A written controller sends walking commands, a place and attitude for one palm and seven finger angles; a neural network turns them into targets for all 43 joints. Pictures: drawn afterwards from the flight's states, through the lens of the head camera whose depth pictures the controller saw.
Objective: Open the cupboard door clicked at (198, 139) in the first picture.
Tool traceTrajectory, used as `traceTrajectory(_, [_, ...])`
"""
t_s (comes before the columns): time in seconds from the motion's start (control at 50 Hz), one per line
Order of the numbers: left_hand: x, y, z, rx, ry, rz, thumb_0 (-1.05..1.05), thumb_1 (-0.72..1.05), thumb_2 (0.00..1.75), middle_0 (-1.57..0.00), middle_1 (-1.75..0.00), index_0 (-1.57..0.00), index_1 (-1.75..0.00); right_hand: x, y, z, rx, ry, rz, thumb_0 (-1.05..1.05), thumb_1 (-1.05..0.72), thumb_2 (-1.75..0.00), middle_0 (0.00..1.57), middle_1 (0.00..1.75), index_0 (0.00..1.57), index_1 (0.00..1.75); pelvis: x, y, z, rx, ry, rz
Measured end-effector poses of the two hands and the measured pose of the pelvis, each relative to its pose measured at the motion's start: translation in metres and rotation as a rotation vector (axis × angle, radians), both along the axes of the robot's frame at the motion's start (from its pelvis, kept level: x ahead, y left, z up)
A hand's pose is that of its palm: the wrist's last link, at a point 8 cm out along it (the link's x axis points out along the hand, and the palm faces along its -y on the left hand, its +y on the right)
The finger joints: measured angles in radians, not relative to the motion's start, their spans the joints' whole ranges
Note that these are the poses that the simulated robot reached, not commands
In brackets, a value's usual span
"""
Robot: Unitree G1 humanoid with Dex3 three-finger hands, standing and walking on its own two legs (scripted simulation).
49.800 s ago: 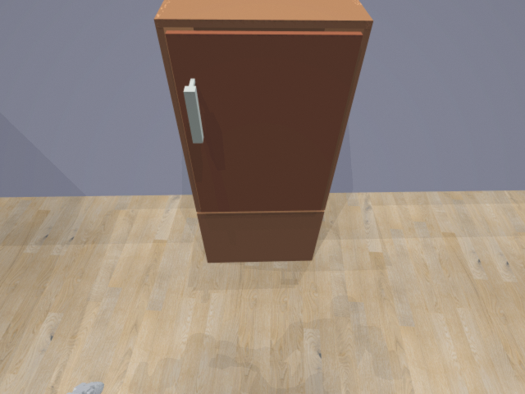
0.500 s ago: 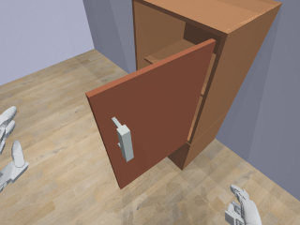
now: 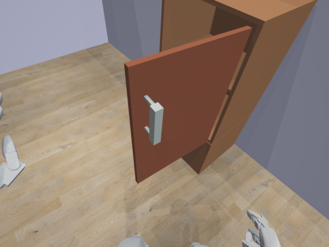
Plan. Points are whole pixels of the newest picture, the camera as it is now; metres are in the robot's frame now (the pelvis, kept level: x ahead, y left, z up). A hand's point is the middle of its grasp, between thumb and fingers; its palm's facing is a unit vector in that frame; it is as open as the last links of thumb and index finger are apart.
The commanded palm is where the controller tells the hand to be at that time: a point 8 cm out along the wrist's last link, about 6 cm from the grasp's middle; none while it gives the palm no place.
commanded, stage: step back with the hand held close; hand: left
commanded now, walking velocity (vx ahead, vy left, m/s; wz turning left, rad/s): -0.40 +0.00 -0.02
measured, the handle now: (151, 120) +0.43 +0.07 +0.06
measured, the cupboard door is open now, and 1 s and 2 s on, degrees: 85 85 85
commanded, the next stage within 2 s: stop stepping back and stand still in 0.26 s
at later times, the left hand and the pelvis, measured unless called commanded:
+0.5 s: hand (9, 213) +0.13 +0.23 +0.19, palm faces +0.30 -0.84 -0.45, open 7.4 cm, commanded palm +0.07 +0.28 +0.20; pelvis -0.10 -0.01 +0.01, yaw -5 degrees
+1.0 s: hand out of the picture +0.06 +0.26 +0.19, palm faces +0.39 -0.80 -0.46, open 7.4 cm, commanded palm +0.00 +0.30 +0.20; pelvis -0.15 +0.01 +0.02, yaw -3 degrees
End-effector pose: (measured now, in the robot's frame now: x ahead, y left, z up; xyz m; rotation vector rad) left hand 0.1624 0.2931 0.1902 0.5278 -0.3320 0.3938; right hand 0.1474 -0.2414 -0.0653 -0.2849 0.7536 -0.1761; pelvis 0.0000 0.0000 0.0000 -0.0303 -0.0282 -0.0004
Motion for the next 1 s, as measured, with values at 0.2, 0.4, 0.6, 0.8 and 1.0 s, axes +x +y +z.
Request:
traceTrajectory(0.2, [-0.035,0.015,0.019,0.007,-0.017,0.023,0.02,0.89,0.90,-0.21,-0.30,-0.21,-0.30,-0.030,0.021,0.015,0.038,-0.018,0.012,0.01,-0.90,-0.90,0.21,0.30,0.20,0.30,-0.030,0.001,0.016,-0.046,0.043,-0.018])
traceTrajectory(0.4, [-0.058,-0.025,0.011,0.009,0.022,-0.141,0.02,0.89,0.90,-0.21,-0.30,-0.21,-0.30,-0.063,0.010,0.008,0.057,-0.037,0.019,0.01,-0.90,-0.90,0.21,0.30,0.20,0.30,-0.082,-0.010,0.009,-0.006,0.062,-0.096])
traceTrajectory(0.6, [-0.100,-0.022,0.015,0.044,0.106,-0.114,0.02,0.89,0.89,-0.21,-0.30,-0.21,-0.30,-0.140,-0.018,0.021,0.037,-0.072,-0.083,0.01,-0.90,-0.90,0.21,0.30,0.20,0.30,-0.124,-0.017,0.016,0.016,0.015,-0.053])
traceTrajectory(0.8, [-0.139,0.000,0.007,-0.063,0.024,0.044,0.02,0.89,0.89,-0.21,-0.30,-0.21,-0.30,-0.190,-0.032,0.005,-0.040,0.070,-0.081,0.01,-0.90,-0.90,0.21,0.30,0.20,0.30,-0.135,-0.006,0.020,0.030,0.038,-0.032])
traceTrajectory(1.0, [-0.141,0.005,0.013,0.022,0.064,-0.037,0.02,0.89,0.90,-0.21,-0.30,-0.21,-0.30,-0.168,0.018,0.012,0.075,-0.077,-0.051,0.01,-0.90,-0.90,0.20,0.30,0.20,0.30,-0.152,0.007,0.017,0.037,0.003,-0.050])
